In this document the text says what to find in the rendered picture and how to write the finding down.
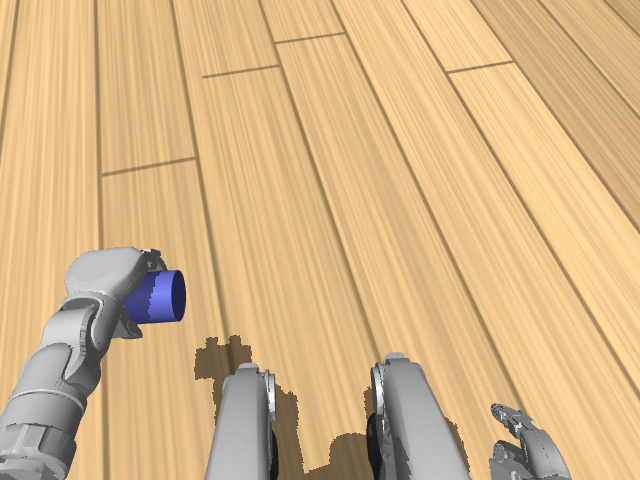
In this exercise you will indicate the right robot foot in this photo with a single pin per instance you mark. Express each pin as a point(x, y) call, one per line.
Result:
point(374, 455)

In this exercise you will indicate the can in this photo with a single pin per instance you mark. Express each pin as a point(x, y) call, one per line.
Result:
point(161, 297)

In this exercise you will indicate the right robot hand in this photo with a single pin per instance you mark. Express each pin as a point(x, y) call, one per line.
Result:
point(538, 456)

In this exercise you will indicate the left robot arm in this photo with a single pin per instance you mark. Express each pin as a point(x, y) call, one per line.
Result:
point(43, 413)

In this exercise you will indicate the left robot hand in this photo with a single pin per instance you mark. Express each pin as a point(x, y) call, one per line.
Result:
point(116, 273)

